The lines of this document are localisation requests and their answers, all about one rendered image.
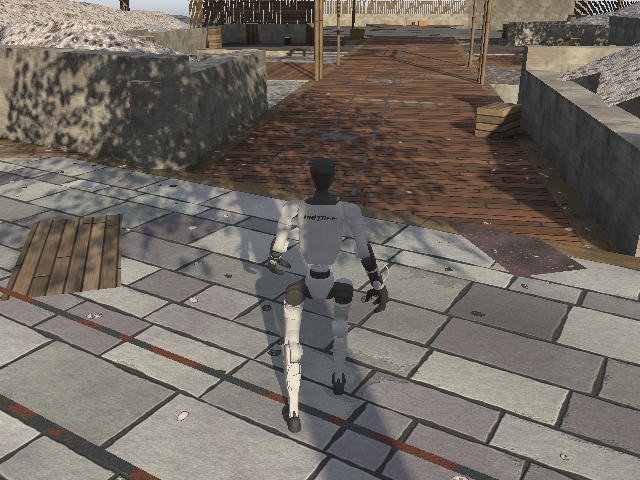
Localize robot right forearm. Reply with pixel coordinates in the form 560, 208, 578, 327
361, 243, 385, 290

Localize robot right hand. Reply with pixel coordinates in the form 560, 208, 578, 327
365, 285, 388, 313

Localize right robot shin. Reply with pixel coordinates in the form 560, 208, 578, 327
333, 321, 348, 383

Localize robot left hand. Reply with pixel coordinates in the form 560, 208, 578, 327
267, 258, 291, 275

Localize right robot upper arm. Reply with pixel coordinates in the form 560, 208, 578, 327
342, 202, 370, 259

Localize robot left forearm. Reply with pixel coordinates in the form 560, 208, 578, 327
268, 237, 283, 265

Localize left robot upper arm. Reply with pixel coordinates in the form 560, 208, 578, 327
272, 200, 301, 253

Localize right robot thigh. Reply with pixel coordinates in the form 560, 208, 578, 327
332, 278, 353, 338

